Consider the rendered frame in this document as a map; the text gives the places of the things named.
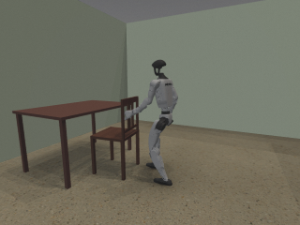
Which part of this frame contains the robot head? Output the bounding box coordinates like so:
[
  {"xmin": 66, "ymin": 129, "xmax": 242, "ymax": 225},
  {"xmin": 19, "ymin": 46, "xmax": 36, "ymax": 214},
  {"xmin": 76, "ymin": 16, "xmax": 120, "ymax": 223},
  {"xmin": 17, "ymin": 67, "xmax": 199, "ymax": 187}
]
[{"xmin": 152, "ymin": 59, "xmax": 168, "ymax": 80}]

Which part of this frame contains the table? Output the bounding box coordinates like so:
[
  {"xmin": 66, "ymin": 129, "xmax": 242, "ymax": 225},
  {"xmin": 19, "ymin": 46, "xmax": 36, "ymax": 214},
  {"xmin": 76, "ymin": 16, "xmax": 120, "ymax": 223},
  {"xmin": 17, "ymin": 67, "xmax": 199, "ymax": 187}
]
[{"xmin": 12, "ymin": 100, "xmax": 131, "ymax": 189}]

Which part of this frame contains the chair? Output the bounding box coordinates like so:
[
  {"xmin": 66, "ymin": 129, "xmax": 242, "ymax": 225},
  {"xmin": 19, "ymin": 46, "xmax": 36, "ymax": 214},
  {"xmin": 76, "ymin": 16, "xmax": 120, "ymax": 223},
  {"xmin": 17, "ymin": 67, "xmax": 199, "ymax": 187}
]
[{"xmin": 90, "ymin": 96, "xmax": 140, "ymax": 181}]

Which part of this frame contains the robot right upper arm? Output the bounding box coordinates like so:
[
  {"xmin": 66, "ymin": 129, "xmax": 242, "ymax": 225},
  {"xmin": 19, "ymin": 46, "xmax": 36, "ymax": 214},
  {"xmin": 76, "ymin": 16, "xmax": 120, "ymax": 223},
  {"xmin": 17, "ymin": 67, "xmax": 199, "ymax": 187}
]
[{"xmin": 169, "ymin": 79, "xmax": 178, "ymax": 102}]

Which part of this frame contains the left robot forearm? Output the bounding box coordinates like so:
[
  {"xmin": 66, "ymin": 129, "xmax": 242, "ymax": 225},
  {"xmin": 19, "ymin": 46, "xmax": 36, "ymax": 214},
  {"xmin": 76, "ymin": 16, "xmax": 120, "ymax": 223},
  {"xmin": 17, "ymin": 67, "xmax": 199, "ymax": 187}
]
[{"xmin": 131, "ymin": 98, "xmax": 149, "ymax": 115}]

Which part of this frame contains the right robot forearm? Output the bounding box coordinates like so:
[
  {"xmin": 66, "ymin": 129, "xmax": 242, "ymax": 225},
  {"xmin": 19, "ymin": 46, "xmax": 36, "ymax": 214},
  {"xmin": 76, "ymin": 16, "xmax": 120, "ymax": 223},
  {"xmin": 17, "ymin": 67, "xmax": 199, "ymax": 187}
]
[{"xmin": 169, "ymin": 99, "xmax": 178, "ymax": 113}]

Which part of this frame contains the robot left shin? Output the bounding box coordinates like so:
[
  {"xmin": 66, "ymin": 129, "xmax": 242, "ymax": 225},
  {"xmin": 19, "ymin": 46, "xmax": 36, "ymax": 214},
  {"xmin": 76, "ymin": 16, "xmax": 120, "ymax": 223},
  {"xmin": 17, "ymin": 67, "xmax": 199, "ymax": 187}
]
[{"xmin": 149, "ymin": 149, "xmax": 168, "ymax": 181}]

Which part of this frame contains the robot left hand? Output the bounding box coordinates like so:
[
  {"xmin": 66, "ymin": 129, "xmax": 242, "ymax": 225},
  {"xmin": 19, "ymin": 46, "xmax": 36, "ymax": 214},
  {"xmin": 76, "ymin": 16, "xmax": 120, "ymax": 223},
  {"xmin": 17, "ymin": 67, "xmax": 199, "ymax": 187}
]
[{"xmin": 124, "ymin": 110, "xmax": 133, "ymax": 120}]

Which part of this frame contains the robot left upper arm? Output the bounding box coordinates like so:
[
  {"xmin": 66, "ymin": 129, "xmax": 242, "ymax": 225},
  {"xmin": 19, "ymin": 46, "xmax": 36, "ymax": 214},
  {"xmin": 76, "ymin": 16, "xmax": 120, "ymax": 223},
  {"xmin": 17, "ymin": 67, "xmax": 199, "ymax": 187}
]
[{"xmin": 146, "ymin": 80, "xmax": 161, "ymax": 105}]

